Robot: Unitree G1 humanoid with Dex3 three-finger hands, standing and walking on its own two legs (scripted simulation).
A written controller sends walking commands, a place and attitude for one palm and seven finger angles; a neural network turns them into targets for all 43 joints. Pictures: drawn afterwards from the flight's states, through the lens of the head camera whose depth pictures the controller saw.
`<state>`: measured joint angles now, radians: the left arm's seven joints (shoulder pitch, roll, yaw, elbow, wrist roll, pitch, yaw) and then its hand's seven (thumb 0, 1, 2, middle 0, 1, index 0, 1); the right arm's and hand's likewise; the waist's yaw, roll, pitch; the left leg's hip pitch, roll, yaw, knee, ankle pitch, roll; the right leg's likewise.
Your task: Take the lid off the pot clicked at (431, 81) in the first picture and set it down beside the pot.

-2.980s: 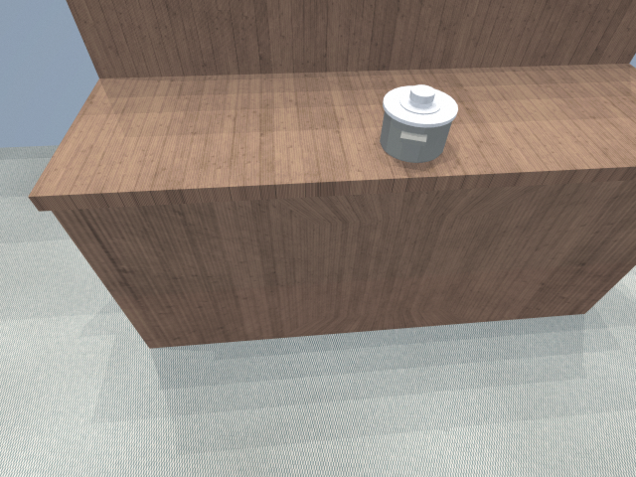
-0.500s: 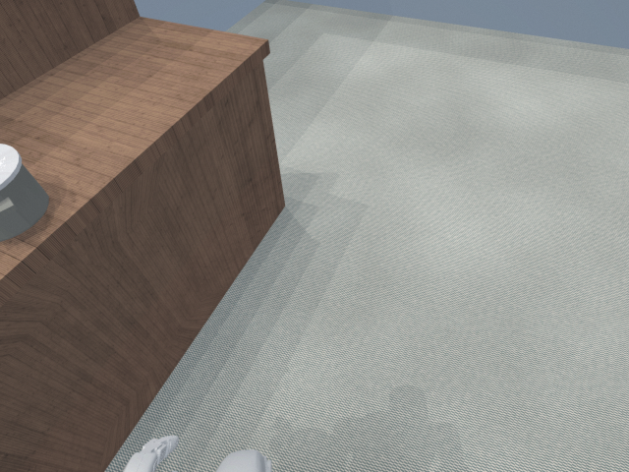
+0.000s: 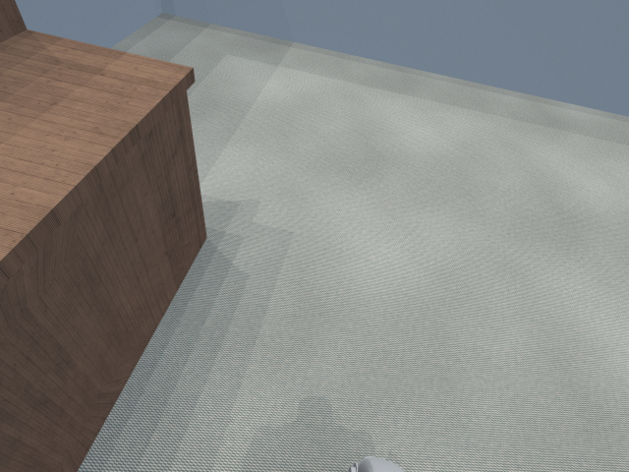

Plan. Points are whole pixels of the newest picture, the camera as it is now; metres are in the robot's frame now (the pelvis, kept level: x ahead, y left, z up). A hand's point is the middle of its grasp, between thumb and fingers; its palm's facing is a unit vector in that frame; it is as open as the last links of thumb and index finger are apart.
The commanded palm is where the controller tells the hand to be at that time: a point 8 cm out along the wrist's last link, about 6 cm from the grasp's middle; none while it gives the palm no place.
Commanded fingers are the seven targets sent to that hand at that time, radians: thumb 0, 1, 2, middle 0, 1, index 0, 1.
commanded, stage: walk to a spot facing it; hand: left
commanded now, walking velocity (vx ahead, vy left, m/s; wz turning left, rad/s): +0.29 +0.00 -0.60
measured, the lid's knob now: out of the picture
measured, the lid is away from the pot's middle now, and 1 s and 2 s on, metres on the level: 0.00 0.00 0.00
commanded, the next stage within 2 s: turn to face it in 0.92 s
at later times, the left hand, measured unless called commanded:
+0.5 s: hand (281, 339) +0.37 +0.08 -0.19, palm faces -0.31 -0.93 -0.18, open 7.4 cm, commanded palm none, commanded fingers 0.00 0.90 0.90 -0.20 -0.30 -0.20 -0.30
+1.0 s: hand (256, 292) +0.47 +0.15 -0.20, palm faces -0.42 -0.88 -0.22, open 7.4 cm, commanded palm none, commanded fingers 0.00 0.90 0.90 -0.20 -0.30 -0.20 -0.30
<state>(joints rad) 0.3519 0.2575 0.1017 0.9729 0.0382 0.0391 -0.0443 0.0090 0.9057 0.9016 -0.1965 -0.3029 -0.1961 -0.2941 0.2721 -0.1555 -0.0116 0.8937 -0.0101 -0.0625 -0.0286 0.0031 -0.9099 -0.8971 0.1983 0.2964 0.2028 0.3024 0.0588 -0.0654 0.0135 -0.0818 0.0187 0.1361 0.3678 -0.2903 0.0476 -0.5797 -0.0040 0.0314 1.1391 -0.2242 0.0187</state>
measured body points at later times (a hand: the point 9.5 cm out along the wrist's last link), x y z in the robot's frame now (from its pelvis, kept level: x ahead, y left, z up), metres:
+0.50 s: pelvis +0.19 -0.05 -0.03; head +0.24 -0.05 +0.42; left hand +0.39 +0.13 -0.17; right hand +0.05 -0.24 -0.17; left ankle +0.11 +0.10 -0.63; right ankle +0.22 -0.10 -0.75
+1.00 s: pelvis +0.41 -0.05 -0.02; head +0.46 -0.04 +0.42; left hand +0.49 +0.20 -0.18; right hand +0.46 -0.33 -0.12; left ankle +0.50 +0.01 -0.75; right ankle +0.25 -0.09 -0.67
